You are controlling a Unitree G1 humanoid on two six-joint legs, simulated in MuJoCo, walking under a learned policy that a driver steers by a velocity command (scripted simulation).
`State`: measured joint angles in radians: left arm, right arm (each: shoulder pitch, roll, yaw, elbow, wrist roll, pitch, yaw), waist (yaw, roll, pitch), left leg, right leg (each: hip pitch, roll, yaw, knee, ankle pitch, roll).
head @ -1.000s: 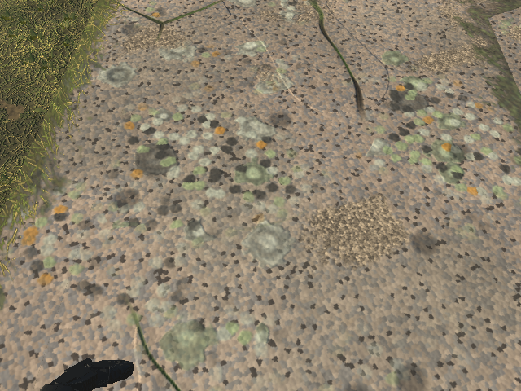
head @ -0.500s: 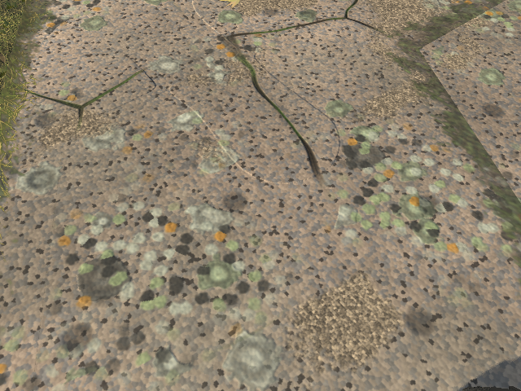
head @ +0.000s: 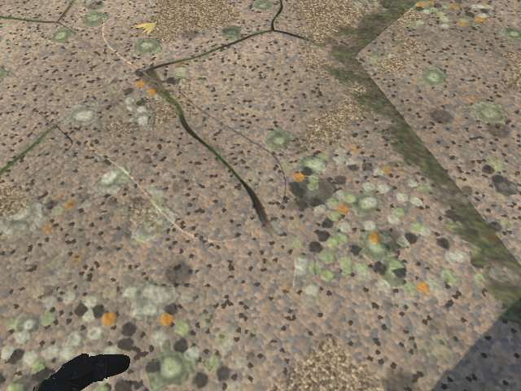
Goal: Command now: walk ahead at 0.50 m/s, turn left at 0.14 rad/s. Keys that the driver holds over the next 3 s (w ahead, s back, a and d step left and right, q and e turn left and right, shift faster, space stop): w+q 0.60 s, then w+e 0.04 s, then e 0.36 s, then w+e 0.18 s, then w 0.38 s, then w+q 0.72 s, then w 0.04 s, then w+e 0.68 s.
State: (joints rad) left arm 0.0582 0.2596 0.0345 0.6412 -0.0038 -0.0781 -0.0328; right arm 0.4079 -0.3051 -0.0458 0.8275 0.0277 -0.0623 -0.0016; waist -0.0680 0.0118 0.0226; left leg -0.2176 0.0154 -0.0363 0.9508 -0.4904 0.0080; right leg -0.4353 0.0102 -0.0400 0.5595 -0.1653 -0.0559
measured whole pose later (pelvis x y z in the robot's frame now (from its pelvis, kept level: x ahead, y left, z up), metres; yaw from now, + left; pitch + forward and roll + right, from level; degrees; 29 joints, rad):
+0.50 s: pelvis +0.27 +0.07 -0.01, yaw +15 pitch +2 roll -1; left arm 0.31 0.29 0.07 0.84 0.00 -0.05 0.01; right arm 0.10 -0.29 -0.06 0.62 0.02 -0.04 0.05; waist 0.04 0.01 0.06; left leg -0.53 -0.03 0.05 0.66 -0.17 0.11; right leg -0.08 -0.07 -0.14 0.86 -0.51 0.03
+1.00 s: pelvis +0.50 +0.11 -0.01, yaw +15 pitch +2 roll +1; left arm 0.15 0.28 0.05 0.71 0.01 -0.07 -0.04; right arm 0.20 -0.30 -0.05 0.74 -0.01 -0.02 -0.02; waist -0.01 0.00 0.04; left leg -0.29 -0.08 -0.03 0.95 -0.52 0.00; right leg -0.49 0.04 0.01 0.55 -0.10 -0.06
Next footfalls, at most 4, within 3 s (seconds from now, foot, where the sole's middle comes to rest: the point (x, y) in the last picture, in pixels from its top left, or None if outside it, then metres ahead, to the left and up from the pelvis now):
0.46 left None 0.39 0.18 -0.76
0.94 right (235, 312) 0.68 0.07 -0.76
1.34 left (151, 334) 0.63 0.29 -0.76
1.76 right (241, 240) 0.91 0.04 -0.76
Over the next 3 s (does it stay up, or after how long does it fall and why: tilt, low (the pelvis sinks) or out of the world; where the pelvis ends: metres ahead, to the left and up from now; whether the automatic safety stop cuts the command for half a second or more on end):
stays up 1.41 0.35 0.01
